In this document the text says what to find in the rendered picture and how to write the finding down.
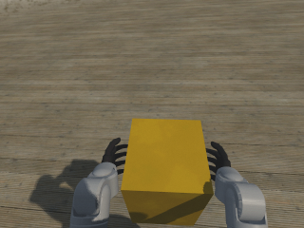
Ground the carton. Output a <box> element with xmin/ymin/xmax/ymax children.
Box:
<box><xmin>121</xmin><ymin>118</ymin><xmax>214</xmax><ymax>226</ymax></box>

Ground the robot left forearm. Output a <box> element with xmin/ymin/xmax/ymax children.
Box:
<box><xmin>69</xmin><ymin>161</ymin><xmax>119</xmax><ymax>228</ymax></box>

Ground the robot right forearm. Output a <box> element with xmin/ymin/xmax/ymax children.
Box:
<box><xmin>215</xmin><ymin>166</ymin><xmax>268</xmax><ymax>228</ymax></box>

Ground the robot left hand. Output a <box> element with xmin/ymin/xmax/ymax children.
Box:
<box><xmin>102</xmin><ymin>137</ymin><xmax>128</xmax><ymax>175</ymax></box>

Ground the robot right hand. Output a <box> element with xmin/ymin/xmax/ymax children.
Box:
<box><xmin>205</xmin><ymin>142</ymin><xmax>231</xmax><ymax>181</ymax></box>

